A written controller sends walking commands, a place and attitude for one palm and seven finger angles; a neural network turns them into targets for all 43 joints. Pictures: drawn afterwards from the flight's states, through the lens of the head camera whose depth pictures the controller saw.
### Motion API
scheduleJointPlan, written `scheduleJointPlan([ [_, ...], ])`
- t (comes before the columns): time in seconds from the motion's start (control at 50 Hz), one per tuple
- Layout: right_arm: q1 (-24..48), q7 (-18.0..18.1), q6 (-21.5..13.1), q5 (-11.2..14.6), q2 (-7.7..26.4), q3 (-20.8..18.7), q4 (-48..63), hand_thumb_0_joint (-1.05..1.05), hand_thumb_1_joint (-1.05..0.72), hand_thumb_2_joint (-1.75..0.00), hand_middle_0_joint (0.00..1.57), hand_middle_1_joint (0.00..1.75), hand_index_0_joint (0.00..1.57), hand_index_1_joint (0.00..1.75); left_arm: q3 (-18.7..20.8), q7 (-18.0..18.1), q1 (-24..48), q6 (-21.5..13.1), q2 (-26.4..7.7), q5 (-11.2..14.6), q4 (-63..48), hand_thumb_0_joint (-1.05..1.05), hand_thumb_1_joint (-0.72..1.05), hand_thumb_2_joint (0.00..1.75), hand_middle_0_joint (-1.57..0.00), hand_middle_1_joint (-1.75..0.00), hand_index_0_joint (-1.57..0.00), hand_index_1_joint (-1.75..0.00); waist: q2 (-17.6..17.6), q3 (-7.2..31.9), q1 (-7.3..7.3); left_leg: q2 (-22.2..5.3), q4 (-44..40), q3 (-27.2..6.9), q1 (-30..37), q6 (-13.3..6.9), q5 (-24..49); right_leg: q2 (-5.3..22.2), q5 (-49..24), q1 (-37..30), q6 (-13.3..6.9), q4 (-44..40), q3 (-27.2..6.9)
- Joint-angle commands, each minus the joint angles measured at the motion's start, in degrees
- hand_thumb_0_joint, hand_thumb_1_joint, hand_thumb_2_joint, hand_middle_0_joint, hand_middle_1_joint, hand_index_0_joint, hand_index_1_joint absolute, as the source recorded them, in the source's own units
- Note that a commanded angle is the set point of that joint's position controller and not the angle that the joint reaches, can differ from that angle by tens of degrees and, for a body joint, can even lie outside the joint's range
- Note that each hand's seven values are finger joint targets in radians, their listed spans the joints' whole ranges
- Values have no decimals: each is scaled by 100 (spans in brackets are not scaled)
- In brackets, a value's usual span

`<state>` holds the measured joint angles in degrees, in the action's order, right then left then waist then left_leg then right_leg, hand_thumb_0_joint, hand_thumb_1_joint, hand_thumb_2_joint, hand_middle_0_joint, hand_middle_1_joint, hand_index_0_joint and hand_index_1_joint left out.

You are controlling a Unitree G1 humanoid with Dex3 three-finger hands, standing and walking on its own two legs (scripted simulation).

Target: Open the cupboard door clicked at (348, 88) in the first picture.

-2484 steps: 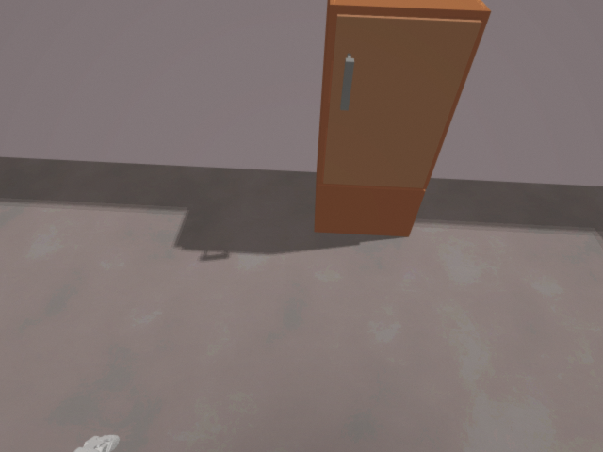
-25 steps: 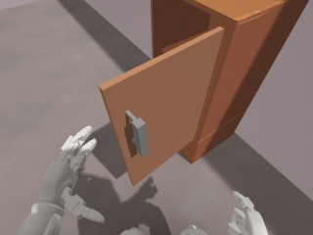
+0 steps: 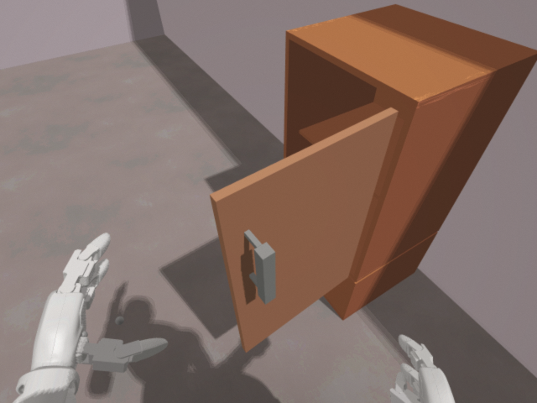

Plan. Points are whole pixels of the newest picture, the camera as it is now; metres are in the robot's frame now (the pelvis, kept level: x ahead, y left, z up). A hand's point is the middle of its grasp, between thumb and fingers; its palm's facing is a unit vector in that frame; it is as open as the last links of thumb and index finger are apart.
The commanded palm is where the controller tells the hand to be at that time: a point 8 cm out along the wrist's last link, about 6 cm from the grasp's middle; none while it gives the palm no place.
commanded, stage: draw the hand back to the body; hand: left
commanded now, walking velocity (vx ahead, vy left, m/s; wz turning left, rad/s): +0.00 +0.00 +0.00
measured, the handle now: (258, 267) +0.35 +0.06 -0.01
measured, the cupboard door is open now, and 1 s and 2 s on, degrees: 94 94 94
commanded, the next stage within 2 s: step back with the hand held close in 0.82 s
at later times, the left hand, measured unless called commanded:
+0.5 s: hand (49, 273) +0.20 +0.26 +0.18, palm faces +0.45 -0.78 -0.42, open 8.5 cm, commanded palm +0.15 +0.29 +0.19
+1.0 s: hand (57, 284) +0.19 +0.24 +0.18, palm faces +0.44 -0.80 -0.42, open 7.4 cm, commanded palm +0.14 +0.28 +0.20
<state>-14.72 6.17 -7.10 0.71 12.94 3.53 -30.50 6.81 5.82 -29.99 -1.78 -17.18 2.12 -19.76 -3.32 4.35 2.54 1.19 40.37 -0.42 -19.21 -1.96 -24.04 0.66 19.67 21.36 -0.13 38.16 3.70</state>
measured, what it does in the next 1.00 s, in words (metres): stands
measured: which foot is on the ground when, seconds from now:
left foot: down 0.00-1.00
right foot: down 0.00-1.00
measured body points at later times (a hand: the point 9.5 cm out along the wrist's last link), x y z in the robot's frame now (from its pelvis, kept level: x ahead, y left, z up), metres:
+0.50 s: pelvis +0.01 -0.01 +0.02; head -0.01 -0.03 +0.47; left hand +0.17 +0.30 +0.21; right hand +0.20 -0.23 -0.06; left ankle -0.03 +0.09 -0.72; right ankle +0.00 -0.12 -0.72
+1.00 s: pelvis -0.01 -0.02 +0.03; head -0.03 -0.04 +0.47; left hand +0.16 +0.28 +0.21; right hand +0.18 -0.24 -0.06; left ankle -0.03 +0.09 -0.72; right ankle +0.00 -0.12 -0.72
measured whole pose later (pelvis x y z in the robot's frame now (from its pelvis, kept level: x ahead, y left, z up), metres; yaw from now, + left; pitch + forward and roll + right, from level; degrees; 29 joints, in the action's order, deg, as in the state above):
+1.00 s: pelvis -0.01 -0.02 +0.03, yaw -1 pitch -4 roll -1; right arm -11.1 4.6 -6.6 0.0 13.2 1.5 -37.7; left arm 19.5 6.0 -25.7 -6.4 -19.5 2.5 -20.7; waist -4.2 -0.9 3.4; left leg -0.5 23.0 -0.1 -3.4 -0.4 -15.5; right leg -1.4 11.0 5.7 -1.6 20.7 3.3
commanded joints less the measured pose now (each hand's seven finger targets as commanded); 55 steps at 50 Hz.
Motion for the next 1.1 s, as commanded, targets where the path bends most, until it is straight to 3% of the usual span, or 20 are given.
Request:
scheduleJointPlan([
  [0.0, 658, 74, -369, -40, 629, -236, 742, 0, -90, -90, 20, 30, 20, 30, 779, 261, 680, -355, -909, -88, -1238, 0, 17, 58, -17, -30, -17, -30, 44, 261, -22, -220, -1171, -177, 396, 144, 2015, 4, -1202, -951, -127, -877, -70],
  [0.08, 762, 15, -424, -61, 595, -235, 609, 0, -90, -90, 20, 30, 20, 30, 884, 242, 660, -399, -860, -87, -1317, 0, 31, 64, -18, -30, -18, -30, -128, 152, 26, -256, -1471, -161, 765, 211, 2585, 3, -1513, -1292, -122, -1103, -46],
  [0.12, 816, -18, -413, -71, 592, -254, 537, 0, -90, -90, 20, 30, 20, 30, 1049, 222, 518, -398, -923, -65, -1235, 0, 37, 68, -18, -30, -18, -30, 5, 118, 69, -275, -1569, -138, 873, 219, 2878, -3, -1743, -1497, -117, -1200, -45],
  [0.16, 856, -51, -381, -80, 594, -281, 500, 0, -90, -90, 20, 30, 20, 30, 1194, 197, 592, -429, -982, -40, -1282, 0, 44, 70, -18, -30, -18, -30, 72, 100, 74, -285, -1676, -102, 987, 222, 2930, -13, -1832, -1617, -110, -1322, -62],
  [0.2, 916, -76, -366, -93, 617, -291, 446, 0, -90, -90, 20, 30, 20, 30, 1356, 188, 605, -458, -1085, -36, -1300, 0, 51, 74, -19, -30, -19, -30, -150, 50, 106, -283, -1768, -72, 1054, 227, 2954, -15, -1865, -1724, -123, -1432, -78],
  [0.42, 1036, -113, -255, -96, 593, -382, 303, 0, -90, -90, 20, 30, 20, 30, 2023, 171, 891, -603, -1383, 80, -1345, 0, 90, 90, -20, -30, -20, -30, 29, -88, 135, -255, -1975, 49, 1292, 141, 2893, -25, -2121, -1974, -95, -1743, -153],
  [0.46, 1021, -132, -224, -89, 608, -405, 281, 0, -90, -90, 20, 30, 20, 30, 1799, 130, 786, -598, -1126, 78, -1167, 0, 90, 90, -20, -30, -20, -30, 15, -149, 109, -259, -2005, 69, 1318, 128, 2866, -29, -2062, -1928, -82, -1783, -151],
  [0.5, 1052, -144, -213, -89, 645, -419, 266, 0, -90, -90, 20, 30, 20, 30, 1738, 116, 827, -589, -1114, 72, -1118, 0, 90, 90, -20, -30, -20, -30, -38, -221, 109, -252, -2040, 61, 1320, 125, 2751, -33, -1977, -1903, -92, -1835, -154],
  [0.6, 1110, -118, -216, -99, 637, -429, 270, 0, -90, -90, 20, 30, 20, 30, 1894, 144, 963, -646, -1346, 58, -1267, 0, 90, 90, -20, -30, -20, -30, 69, -112, 140, -223, -2080, 55, 1342, 94, 2493, -43, -1868, -1996, -98, -1879, -187],
  [0.64, 1129, -107, -241, -104, 597, -421, 275, 0, -90, -90, 20, 30, 20, 30, 1948, 156, 922, -675, -1382, 55, -1373, 0, 90, 90, -20, -30, -20, -30, -76, -34, 166, -213, -2080, 59, 1345, 94, 2540, -24, -1932, -2052, -100, -1842, -208],
  [0.74, 1158, -98, -280, -89, 578, -409, 234, 0, -90, -90, 20, 30, 20, 30, 1895, 155, 964, -682, -1315, 64, -1275, 0, 90, 90, -20, -30, -20, -30, -147, -327, 139, -203, -2131, 52, 1282, 101, 2245, -41, -1651, -1898, -102, -1961, -222],
  [0.84, 1157, -89, -316, -96, 579, -432, 202, 0, -90, -90, 20, 30, 20, 30, 1888, 148, 917, -723, -1296, 85, -1175, 0, 90, 90, -20, -30, -20, -30, 54, -299, 141, -204, -2156, 67, 1303, 68, 2023, -35, -1458, -1893, -83, -2043, -256],
  [0.88, 1176, -91, -323, -87, 580, -441, 187, 0, -90, -90, 20, 30, 20, 30, 1837, 136, 943, -736, -1250, 74, -1196, 0, 90, 90, -20, -30, -20, -30, -45, -309, 133, -200, -2141, 88, 1345, 69, 2042, -40, -1464, -1854, -79, -2055, -264],
  [0.9, 1189, -90, -327, -84, 591, -437, 170, 0, -90, -90, 20, 30, 20, 30, 1842, 137, 958, -723, -1280, 62, -1120, 0, 90, 90, -20, -30, -20, -30, -53, -382, 138, -197, -2163, 68, 1317, 76, 1964, -47, -1366, -1826, -89, -2094, -267],
  [0.92, 1243, -88, -381, -89, 592, -425, 236, 0, -90, -90, 20, 30, 20, 30, 1905, 162, 1497, -816, -1466, 71, -1811, 0, 90, 90, -20, -30, -20, -30, -211, -89, 124, -179, -2149, 46, 1432, 65, 1946, -20, -1387, -1916, -82, -2076, -300],
  [0.94, 1089, -75, -258, -31, 718, -418, 406, 0, -90, -90, 20, 30, 20, 30, 2616, 223, 1637, -1027, -2093, 23, -1752, 0, 90, 90, -20, -30, -20, -30, 168, -640, -143, -252, -1939, -91, 885, -25, 1537, 204, -1458, -1263, -83, -2353, -793],
  [0.96, 1055, -82, -155, -76, 673, -463, 288, 0, -90, -90, 20, 30, 20, 30, 2322, 168, 916, -1017, -1618, 11, -1160, 0, 90, 90, -20, -30, -20, -30, 384, -541, -161, -231, -1778, -127, 952, -33, 1549, 324, -1465, -1169, -117, -2409, -847],
  [0.98, 1041, -115, -82, -88, 709, -497, 338, 0, -90, -90, 20, 30, 20, 30, 2169, 138, 624, -1026, -1464, 1, -1172, 0, 90, 90, -20, -30, -20, -30, 422, -426, -172, -230, -1711, -110, 964, -9, 1598, 376, -1463, -1128, -127, -2404, -842],
  [1.02, 1062, -109, -8, -106, 742, -515, 369, 0, -90, -90, 20, 30, 20, 30, 2145, 140, 423, -1112, -1439, 7, -1296, 0, 90, 90, -20, -30, -20, -30, 32, -154, -185, -279, -1748, -117, 909, 26, 1977, 402, -1972, -1273, -147, -2148, -727],
  [1.08, 1038, -83, 102, -80, 772, -572, 461, 0, -90, -90, 20, 30, 20, 30, 2189, 176, 177, -1123, -1485, 28, -1430, 0, 90, 90, -20, -30, -20, -30, 101, 295, -197, -366, -1759, -100, 891, 60, 2568, 358, -2574, -1515, -86, -1810, -575],
])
